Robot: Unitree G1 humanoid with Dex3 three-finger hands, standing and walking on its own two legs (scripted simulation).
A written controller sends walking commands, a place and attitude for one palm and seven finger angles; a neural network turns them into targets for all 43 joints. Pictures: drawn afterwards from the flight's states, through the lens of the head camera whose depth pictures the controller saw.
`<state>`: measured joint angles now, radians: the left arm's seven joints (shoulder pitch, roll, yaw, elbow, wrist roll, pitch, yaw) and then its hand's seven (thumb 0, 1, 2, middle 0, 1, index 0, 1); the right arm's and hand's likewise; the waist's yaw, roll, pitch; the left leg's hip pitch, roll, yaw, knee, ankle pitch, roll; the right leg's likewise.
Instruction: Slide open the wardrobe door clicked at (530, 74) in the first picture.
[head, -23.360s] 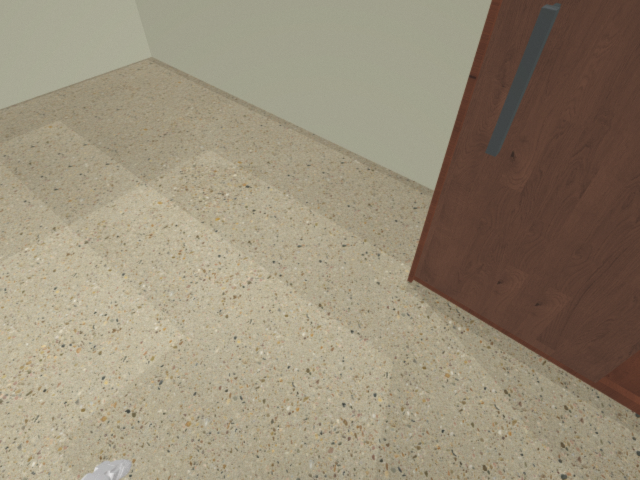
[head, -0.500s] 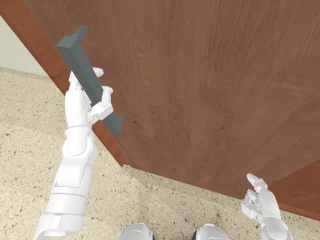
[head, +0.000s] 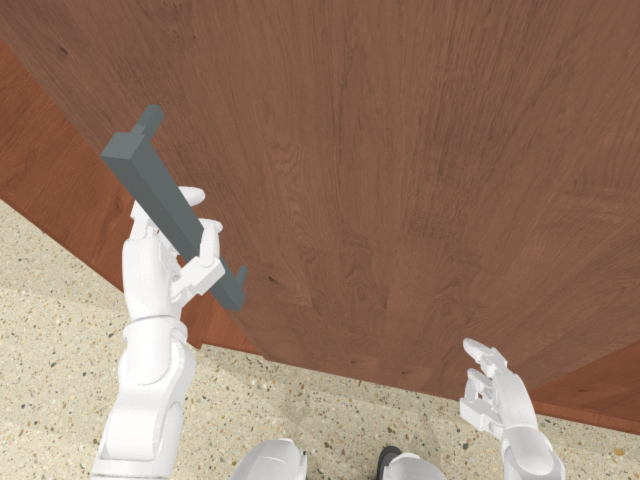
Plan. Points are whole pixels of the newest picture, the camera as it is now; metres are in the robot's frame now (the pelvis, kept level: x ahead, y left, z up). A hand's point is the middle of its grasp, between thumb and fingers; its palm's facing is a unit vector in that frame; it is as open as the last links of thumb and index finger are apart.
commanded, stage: step sideways, sliding the door along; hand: left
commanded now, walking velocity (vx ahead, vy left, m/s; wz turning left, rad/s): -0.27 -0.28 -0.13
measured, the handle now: (203, 231) +0.35 +0.19 +0.09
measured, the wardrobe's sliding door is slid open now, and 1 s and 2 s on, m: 0.23 0.46 0.49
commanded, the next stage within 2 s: stop walking and hold the door there in 1.30 s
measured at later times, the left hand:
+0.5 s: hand (343, 286) +0.29 +0.02 +0.11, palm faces +0.19 -0.97 -0.13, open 6.6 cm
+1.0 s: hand (440, 297) +0.29 -0.07 +0.12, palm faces +0.28 -0.96 -0.09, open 6.6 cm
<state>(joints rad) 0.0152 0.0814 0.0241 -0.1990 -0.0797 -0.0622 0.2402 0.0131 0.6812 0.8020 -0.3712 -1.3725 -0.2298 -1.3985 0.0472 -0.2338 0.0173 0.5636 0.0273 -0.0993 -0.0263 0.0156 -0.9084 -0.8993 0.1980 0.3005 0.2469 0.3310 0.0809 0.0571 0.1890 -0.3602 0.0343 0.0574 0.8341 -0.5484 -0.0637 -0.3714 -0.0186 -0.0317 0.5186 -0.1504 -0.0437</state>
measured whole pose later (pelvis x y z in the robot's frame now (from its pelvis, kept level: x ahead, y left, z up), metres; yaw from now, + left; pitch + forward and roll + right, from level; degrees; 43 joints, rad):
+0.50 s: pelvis -0.08 -0.12 -0.01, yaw -8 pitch +0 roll +0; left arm -0.17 0.17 0.12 0.01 -0.09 0.03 0.21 0.02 0.70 0.81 -0.38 -1.32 -0.19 -1.38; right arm 0.10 -0.22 0.01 0.62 0.02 -0.05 -0.06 0.02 -0.91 -0.90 0.20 0.30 0.20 0.30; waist 0.04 0.06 0.12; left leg -0.41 0.14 0.05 0.92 -0.53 -0.06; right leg -0.33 -0.03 -0.04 0.57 -0.23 0.00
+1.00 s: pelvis -0.10 -0.25 -0.01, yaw -5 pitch -2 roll -3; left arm -0.37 0.22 0.13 0.20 -0.11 0.04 0.21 0.04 0.69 0.83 -0.38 -1.32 -0.21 -1.37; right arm 0.14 -0.18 0.03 0.62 0.05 0.01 -0.04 0.02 -0.90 -0.90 0.20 0.30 0.20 0.30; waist 0.09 0.07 0.13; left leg -0.28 0.26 0.02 0.68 -0.36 -0.11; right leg -0.26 -0.05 -0.10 0.55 -0.24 0.04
